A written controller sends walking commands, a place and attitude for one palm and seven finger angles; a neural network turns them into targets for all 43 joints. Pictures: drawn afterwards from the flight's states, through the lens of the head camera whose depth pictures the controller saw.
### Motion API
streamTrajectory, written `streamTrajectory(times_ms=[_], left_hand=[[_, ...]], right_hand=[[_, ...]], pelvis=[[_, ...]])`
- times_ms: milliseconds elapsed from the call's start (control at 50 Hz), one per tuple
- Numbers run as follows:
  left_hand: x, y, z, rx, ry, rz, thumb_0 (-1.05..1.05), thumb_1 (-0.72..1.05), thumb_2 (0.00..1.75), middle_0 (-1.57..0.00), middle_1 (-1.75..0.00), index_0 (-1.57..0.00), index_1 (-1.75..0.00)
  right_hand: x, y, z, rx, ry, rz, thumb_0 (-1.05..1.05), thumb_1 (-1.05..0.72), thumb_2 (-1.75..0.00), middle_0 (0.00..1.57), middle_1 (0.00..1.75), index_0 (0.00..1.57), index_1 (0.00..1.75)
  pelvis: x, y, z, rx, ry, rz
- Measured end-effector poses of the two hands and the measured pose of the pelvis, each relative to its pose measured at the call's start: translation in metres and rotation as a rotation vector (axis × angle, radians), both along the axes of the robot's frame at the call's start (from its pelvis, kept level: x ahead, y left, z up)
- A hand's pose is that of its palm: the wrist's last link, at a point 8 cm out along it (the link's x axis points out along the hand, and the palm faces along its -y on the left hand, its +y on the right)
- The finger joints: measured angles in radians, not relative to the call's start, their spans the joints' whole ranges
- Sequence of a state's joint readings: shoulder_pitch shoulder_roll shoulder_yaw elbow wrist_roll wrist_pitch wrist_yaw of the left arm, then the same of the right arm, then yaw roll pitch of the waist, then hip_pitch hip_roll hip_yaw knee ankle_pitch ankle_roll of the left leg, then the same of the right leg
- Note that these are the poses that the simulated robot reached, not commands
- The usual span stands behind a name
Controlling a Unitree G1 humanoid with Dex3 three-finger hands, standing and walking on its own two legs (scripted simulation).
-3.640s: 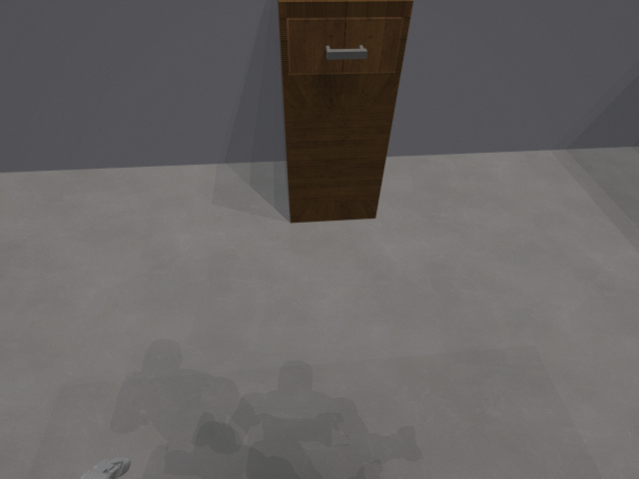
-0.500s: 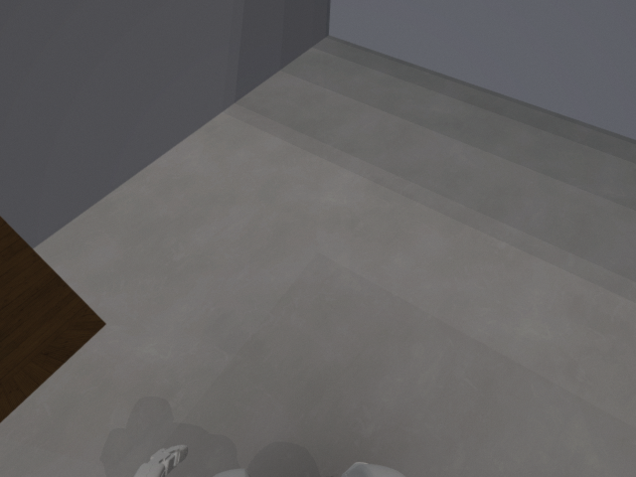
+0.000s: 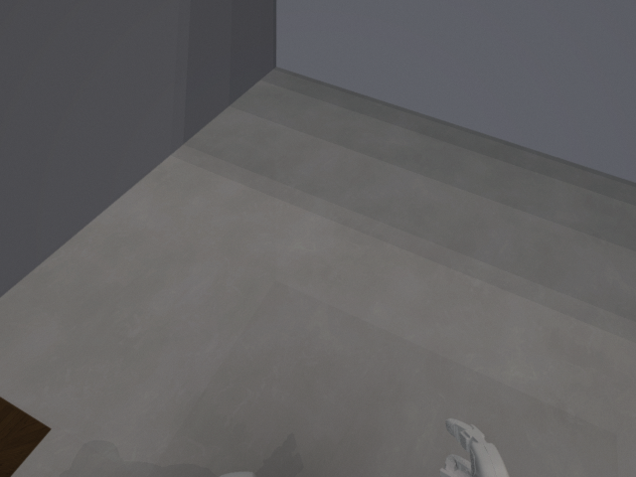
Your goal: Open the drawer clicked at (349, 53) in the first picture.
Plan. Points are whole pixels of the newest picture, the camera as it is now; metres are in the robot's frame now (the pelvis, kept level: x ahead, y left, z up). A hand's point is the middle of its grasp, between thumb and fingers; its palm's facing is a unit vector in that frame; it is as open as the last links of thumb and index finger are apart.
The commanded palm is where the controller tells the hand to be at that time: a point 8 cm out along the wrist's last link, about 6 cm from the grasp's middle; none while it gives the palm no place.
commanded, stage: walk to a spot facing it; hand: left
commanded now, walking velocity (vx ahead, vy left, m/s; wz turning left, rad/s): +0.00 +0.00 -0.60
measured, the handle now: out of the picture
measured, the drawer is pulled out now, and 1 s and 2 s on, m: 0.00 0.00 0.00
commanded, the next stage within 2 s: turn to face it in 0.06 s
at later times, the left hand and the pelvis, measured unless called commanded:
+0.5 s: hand (242, 420) +0.21 +0.13 -0.14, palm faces -0.07 -0.98 -0.21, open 7.4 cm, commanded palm none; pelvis +0.07 -0.02 +0.01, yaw -1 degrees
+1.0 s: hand out of the picture +0.06 +0.24 -0.15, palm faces +0.30 -0.91 -0.28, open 7.4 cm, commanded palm none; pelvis +0.04 +0.00 +0.01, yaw +15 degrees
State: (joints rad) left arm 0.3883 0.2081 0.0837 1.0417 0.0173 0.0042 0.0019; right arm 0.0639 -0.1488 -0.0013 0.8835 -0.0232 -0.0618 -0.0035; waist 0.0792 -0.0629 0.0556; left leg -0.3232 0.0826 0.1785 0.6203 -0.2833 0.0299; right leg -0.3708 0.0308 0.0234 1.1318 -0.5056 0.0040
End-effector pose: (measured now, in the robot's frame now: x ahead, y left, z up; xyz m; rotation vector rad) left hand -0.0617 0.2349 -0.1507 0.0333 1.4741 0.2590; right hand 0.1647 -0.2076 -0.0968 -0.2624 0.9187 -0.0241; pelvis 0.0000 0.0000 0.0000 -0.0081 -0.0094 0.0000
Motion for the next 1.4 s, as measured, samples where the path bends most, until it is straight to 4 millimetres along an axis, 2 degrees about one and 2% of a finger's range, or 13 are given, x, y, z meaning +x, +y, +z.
streamTrajectory(times_ms=[100,200,340,420,500,580,740,840,940,1060,1180,1280,1400], left_hand=[[0.082,0.021,0.007,0.005,-0.099,-0.094,0.0,0.91,0.9,-0.19,-0.3,-0.2,-0.3],[0.162,0.024,0.019,0.03,-0.196,-0.198,0.0,0.91,0.9,-0.19,-0.3,-0.19,-0.3],[0.25,-0.013,0.029,0.072,-0.315,-0.34,0.0,0.91,0.9,-0.19,-0.3,-0.19,-0.3],[0.269,-0.042,0.034,0.065,-0.372,-0.359,0.0,0.91,0.9,-0.19,-0.3,-0.19,-0.3],[0.262,-0.054,0.038,0.045,-0.391,-0.302,0.0,0.9,0.9,-0.2,-0.3,-0.2,-0.3],[0.241,-0.047,0.031,0.032,-0.368,-0.23,0.0,0.9,0.9,-0.2,-0.3,-0.2,-0.3],[0.182,0.016,-0.006,0.055,-0.288,-0.047,-0.01,0.91,0.9,-0.2,-0.3,-0.2,-0.3],[0.144,0.041,0.006,0.092,-0.216,0.018,0.0,0.91,0.9,-0.19,-0.3,-0.2,-0.3],[0.116,0.047,0.024,0.129,-0.201,0.079,0.0,0.91,0.9,-0.19,-0.3,-0.19,-0.3],[0.097,0.033,0.034,0.167,-0.208,0.134,0.0,0.91,0.9,-0.19,-0.3,-0.19,-0.3],[0.08,-0.004,0.04,0.209,-0.256,0.189,0.0,0.91,0.9,-0.19,-0.3,-0.2,-0.3],[0.05,-0.035,0.049,0.202,-0.234,0.265,0.0,0.9,0.9,-0.2,-0.3,-0.2,-0.3],[0.022,-0.056,0.045,0.173,-0.211,0.345,0.0,0.9,0.9,-0.2,-0.3,-0.2,-0.3]], right_hand=[[-0.045,-0.005,-0.003,-0.014,0.124,-0.132,0.01,-0.9,-0.9,0.2,0.3,0.2,0.3],[-0.091,-0.031,-0.009,-0.042,0.236,-0.288,-0.01,-0.93,-0.9,0.2,0.3,0.2,0.3],[-0.159,-0.047,-0.034,0.005,0.446,-0.396,0.0,-0.92,-0.9,0.2,0.3,0.2,0.3],[-0.178,-0.045,-0.047,0.058,0.561,-0.407,0.01,-0.91,-0.9,0.2,0.3,0.2,0.3],[-0.164,-0.038,-0.047,0.085,0.584,-0.36,0.01,-0.91,-0.9,0.2,0.3,0.19,0.3],[-0.129,-0.034,-0.044,0.08,0.514,-0.297,0.01,-0.91,-0.9,0.2,0.3,0.2,0.3],[-0.053,-0.025,-0.041,-0.027,0.321,-0.143,0.01,-0.9,-0.9,0.2,0.3,0.2,0.3],[-0.033,-0.022,-0.023,-0.067,0.283,-0.078,0.01,-0.9,-0.9,0.2,0.3,0.2,0.3],[-0.015,-0.023,-0.016,-0.074,0.274,-0.008,0.01,-0.9,-0.9,0.2,0.3,0.2,0.3],[0.005,-0.033,-0.022,-0.058,0.264,0.062,0.01,-0.9,-0.9,0.2,0.3,0.2,0.3],[0.026,-0.053,-0.04,-0.031,0.268,0.134,0.01,-0.9,-0.9,0.2,0.3,0.2,0.3],[0.043,-0.056,-0.033,-0.032,0.28,0.216,0.01,-0.9,-0.9,0.2,0.3,0.2,0.3],[0.056,-0.046,-0.027,-0.062,0.299,0.305,0.01,-0.9,-0.9,0.2,0.3,0.2,0.3]], pelvis=[[0.018,0.009,0.01,-0.016,-0.011,-0.049],[0.034,0.01,0.012,-0.01,-0.004,-0.108],[0.056,-0.011,0.004,0.018,0.013,-0.106],[0.066,-0.022,0.002,0.01,0.011,-0.065],[0.067,-0.024,0.006,0.019,-0.001,-0.016],[0.065,-0.02,0.006,0.016,-0.009,0.035],[0.054,0.007,-0.015,-0.014,-0.004,0.13],[0.048,0.01,-0.002,-0.011,0.012,0.17],[0.045,0.008,0.008,-0.013,0.022,0.223],[0.041,-0.009,0.008,-0.006,0.024,0.294],[0.036,-0.039,0.0,0.007,0.017,0.375],[0.035,-0.051,0.01,0.03,0.008,0.45],[0.032,-0.055,0.014,0.041,0.009,0.542]])
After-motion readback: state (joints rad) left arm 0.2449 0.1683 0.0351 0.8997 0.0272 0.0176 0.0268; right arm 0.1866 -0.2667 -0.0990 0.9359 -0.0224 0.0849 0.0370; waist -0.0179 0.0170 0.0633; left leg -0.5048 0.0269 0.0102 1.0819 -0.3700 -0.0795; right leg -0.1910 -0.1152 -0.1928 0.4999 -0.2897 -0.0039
